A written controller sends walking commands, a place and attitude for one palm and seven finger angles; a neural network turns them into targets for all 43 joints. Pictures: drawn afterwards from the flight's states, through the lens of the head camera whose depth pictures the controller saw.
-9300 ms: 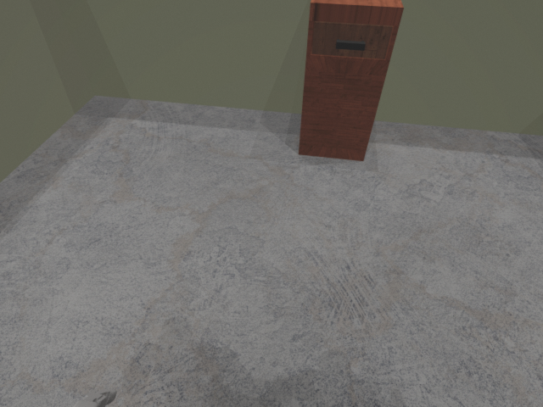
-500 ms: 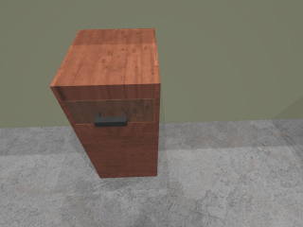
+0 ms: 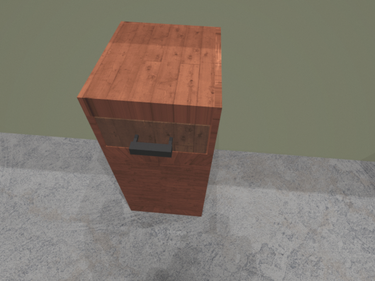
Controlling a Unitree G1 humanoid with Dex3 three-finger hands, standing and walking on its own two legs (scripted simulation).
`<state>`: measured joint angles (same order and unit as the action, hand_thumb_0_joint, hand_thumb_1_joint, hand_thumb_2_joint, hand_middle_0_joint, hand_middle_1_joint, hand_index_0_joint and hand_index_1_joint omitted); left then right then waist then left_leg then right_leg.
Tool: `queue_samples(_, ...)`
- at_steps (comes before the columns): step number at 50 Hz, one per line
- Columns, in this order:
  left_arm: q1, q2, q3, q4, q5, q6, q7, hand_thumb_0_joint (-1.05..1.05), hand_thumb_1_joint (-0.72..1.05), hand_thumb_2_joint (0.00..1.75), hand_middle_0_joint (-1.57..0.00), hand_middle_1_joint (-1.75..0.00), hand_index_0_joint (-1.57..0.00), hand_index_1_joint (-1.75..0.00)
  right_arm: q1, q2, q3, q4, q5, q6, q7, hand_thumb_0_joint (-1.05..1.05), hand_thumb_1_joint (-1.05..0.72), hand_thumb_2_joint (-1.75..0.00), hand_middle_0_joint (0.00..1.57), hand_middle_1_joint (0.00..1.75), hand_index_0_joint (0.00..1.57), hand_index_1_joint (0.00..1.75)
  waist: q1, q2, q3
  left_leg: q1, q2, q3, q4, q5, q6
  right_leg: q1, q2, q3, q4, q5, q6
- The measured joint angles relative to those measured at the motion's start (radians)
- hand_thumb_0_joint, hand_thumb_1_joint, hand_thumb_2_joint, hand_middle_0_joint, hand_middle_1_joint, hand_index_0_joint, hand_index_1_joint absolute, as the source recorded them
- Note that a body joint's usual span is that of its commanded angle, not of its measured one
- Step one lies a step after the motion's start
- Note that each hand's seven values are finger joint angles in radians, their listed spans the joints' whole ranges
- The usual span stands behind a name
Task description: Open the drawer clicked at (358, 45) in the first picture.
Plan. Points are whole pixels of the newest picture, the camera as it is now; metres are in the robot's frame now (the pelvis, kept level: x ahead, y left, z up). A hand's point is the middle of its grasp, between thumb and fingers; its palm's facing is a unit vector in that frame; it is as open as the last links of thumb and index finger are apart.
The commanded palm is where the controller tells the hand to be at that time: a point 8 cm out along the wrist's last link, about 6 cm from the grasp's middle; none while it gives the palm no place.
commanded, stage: come to a stop and stand still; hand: left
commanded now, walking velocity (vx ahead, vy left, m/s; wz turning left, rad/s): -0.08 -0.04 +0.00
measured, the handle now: (152, 143) +0.49 +0.16 -0.09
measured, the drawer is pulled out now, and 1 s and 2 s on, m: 0.00 0.00 0.00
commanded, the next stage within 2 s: look again from close up in 0.52 s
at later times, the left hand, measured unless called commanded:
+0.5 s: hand out of the picture -0.03 +0.17 -0.17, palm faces +0.01 -0.99 -0.16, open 7.4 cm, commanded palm none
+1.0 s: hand out of the picture -0.01 +0.21 -0.17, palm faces +0.02 -0.98 -0.18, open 7.4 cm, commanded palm none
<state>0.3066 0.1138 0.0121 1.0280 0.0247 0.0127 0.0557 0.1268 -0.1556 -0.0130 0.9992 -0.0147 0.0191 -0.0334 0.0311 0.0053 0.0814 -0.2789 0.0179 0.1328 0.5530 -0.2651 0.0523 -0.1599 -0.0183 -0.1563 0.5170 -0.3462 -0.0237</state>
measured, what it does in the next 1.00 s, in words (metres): stands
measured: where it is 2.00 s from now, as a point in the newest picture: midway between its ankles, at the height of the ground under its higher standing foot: outside the picture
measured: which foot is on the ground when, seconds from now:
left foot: down 0.00-1.00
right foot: down 0.00-1.00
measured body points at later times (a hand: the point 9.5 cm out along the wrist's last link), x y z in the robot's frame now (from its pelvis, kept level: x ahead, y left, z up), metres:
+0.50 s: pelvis -0.03 +0.01 +0.01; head -0.03 +0.02 +0.46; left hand -0.03 +0.22 -0.15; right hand -0.06 -0.21 -0.15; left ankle +0.02 +0.08 -0.73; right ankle -0.04 -0.09 -0.73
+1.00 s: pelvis -0.01 +0.05 +0.00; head -0.01 +0.04 +0.45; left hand -0.01 +0.26 -0.16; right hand -0.02 -0.16 -0.16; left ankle +0.02 +0.08 -0.73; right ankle -0.04 -0.09 -0.73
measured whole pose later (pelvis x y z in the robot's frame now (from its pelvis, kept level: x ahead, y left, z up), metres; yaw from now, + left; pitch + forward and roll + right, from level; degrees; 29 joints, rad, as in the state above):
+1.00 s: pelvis -0.01 +0.05 +0.00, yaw -1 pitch +0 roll -1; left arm 0.34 0.11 -0.01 1.07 0.02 -0.02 0.05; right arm 0.34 -0.15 0.02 1.08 -0.02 -0.01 -0.01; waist 0.00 0.03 -0.01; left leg -0.27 -0.05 0.17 0.48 -0.23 0.12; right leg -0.18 -0.08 -0.12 0.50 -0.31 0.02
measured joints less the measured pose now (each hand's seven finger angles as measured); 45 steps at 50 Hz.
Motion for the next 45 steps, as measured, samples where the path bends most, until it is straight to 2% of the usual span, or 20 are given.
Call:
queue_samples(6, -0.008, 0.033, 0.009, -0.029, 0.004, 0.010, -0.005, 0.01, 0.91, 0.90, -0.20, -0.30, -0.20, -0.30, 0.004, 0.005, -0.003, -0.003, 0.000, 0.007, 0.005, 0.00, -0.92, -0.90, 0.20, 0.30, 0.20, 0.30, -0.009, 0.016, -0.003, -0.002, 0.000, 0.013, -0.014, 0.021, 0.007, -0.016, -0.001, 0.012, 0.005, 0.019, 0.001)
queue_samples(14, -0.007, 0.046, 0.005, -0.017, 0.004, 0.004, -0.014, 0.01, 0.91, 0.90, -0.20, -0.30, -0.19, -0.30, 0.073, -0.024, -0.002, 0.037, -0.005, 0.018, 0.019, -0.01, -0.93, -0.90, 0.20, 0.30, 0.20, 0.30, -0.031, 0.011, -0.046, 0.017, -0.005, 0.016, -0.074, 0.069, 0.010, -0.001, 0.000, 0.013, -0.046, 0.064, 0.002)
queue_samples(23, 0.012, 0.022, -0.010, 0.034, 0.001, -0.007, -0.019, 0.01, 0.91, 0.90, -0.20, -0.30, -0.19, -0.30, 0.178, -0.005, 0.016, 0.111, -0.007, 0.015, 0.024, 0.00, -0.92, -0.90, 0.19, 0.30, 0.20, 0.30, -0.046, -0.005, -0.067, 0.032, -0.014, 0.015, -0.138, 0.109, 0.014, 0.013, -0.001, 0.011, -0.108, 0.106, 0.008)
queue_samples(31, 0.052, -0.008, -0.013, 0.077, -0.003, -0.012, -0.016, 0.01, 0.91, 0.90, -0.20, -0.30, -0.20, -0.30, 0.229, 0.034, 0.024, 0.151, -0.004, 0.006, 0.019, 0.00, -0.91, -0.90, 0.19, 0.30, 0.20, 0.30, -0.047, -0.002, -0.061, 0.039, -0.025, 0.020, -0.153, 0.113, 0.025, 0.016, -0.010, 0.016, -0.117, 0.110, 0.017)
queue_samples(34, 0.062, -0.014, -0.030, 0.068, 0.001, -0.022, -0.006, 0.01, 0.91, 0.90, -0.20, -0.30, -0.20, -0.30, 0.231, 0.037, 0.027, 0.113, -0.005, 0.006, 0.032, 0.00, -0.91, -0.90, 0.20, 0.30, 0.20, 0.30, -0.053, 0.016, -0.046, -0.021, -0.011, 0.007, -0.061, 0.067, 0.006, -0.017, -0.003, 0.008, -0.077, 0.095, 0.016)
queue_samples(37, 0.062, -0.010, -0.031, 0.066, -0.004, -0.022, -0.009, 0.01, 0.90, 0.90, -0.20, -0.30, -0.20, -0.30, 0.235, 0.039, 0.025, 0.077, -0.009, -0.003, 0.035, 0.00, -0.91, -0.90, 0.20, 0.30, 0.20, 0.30, -0.069, 0.026, -0.043, -0.059, -0.013, -0.002, 0.007, 0.037, 0.035, -0.049, -0.011, -0.001, -0.011, 0.056, 0.017)
queue_samples(40, 0.056, -0.005, -0.027, 0.064, -0.006, -0.019, -0.010, 0.01, 0.90, 0.90, -0.20, -0.30, -0.20, -0.30, 0.242, 0.038, 0.029, 0.066, -0.009, -0.011, 0.031, 0.00, -0.91, -0.90, 0.20, 0.30, 0.20, 0.30, -0.064, 0.030, -0.064, -0.059, -0.026, 0.005, 0.022, 0.018, 0.056, -0.058, -0.026, 0.006, 0.025, 0.028, 0.017)
queue_samples(45, 0.044, -0.005, -0.024, 0.047, -0.002, -0.024, -0.010, 0.01, 0.91, 0.90, -0.20, -0.30, -0.20, -0.30, 0.228, 0.029, 0.036, 0.074, -0.013, -0.009, 0.022, 0.01, -0.92, -0.90, 0.20, 0.30, 0.20, 0.30, -0.043, 0.037, -0.097, -0.024, -0.051, 0.022, -0.022, 0.023, 0.067, -0.042, -0.047, 0.023, 0.012, 0.024, 0.026)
